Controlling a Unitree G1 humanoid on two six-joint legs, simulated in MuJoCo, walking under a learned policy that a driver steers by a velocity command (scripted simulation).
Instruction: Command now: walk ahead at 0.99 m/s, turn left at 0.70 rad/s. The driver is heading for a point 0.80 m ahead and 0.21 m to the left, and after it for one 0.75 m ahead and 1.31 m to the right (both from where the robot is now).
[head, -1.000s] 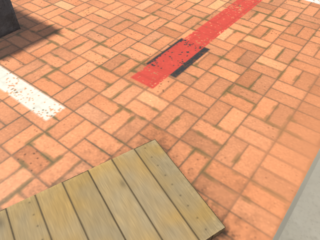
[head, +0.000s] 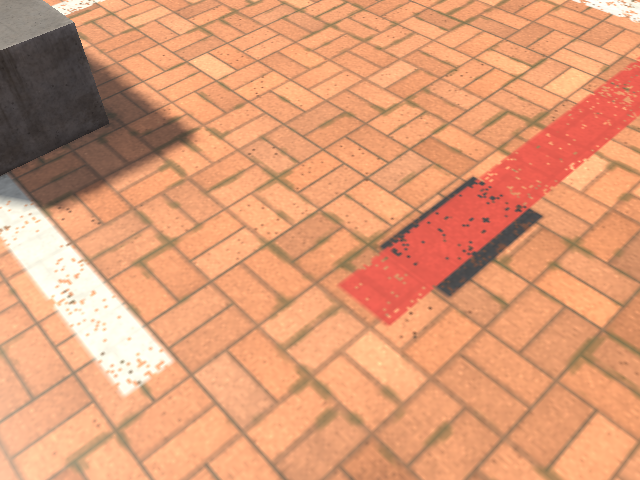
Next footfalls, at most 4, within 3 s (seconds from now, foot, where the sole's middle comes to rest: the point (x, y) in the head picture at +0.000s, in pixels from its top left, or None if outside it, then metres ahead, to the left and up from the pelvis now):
0.28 left None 0.43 0.10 -0.77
0.70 right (306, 359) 0.86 0.13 -0.81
1.02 left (173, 340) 0.91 0.47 -0.81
1.40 right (275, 310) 1.01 0.21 -0.81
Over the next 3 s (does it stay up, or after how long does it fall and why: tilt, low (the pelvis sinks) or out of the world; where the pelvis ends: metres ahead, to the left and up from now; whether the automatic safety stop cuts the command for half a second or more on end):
stays up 0.89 0.27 -0.05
